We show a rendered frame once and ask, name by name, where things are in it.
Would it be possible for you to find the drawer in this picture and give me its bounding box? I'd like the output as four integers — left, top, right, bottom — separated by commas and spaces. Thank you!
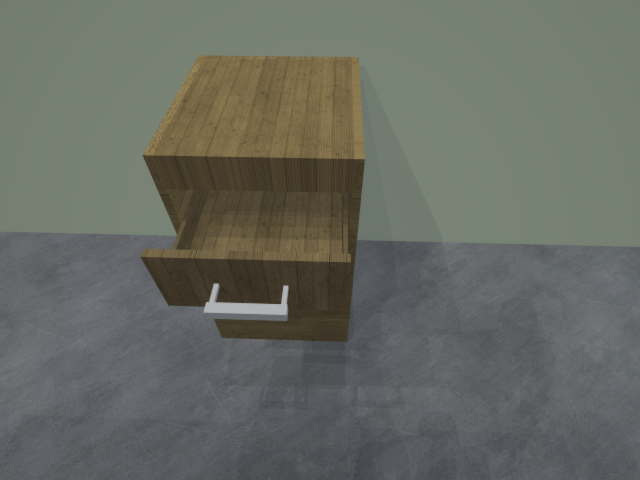
140, 190, 351, 311

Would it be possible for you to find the handle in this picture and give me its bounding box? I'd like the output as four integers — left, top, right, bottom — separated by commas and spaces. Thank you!
203, 284, 289, 321

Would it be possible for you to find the cabinet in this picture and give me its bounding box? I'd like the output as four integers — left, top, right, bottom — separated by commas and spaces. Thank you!
143, 55, 365, 342

